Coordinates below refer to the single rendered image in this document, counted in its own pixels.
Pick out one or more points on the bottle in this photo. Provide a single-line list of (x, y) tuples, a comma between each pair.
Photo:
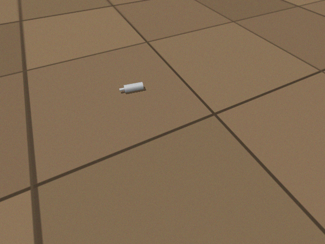
[(132, 87)]

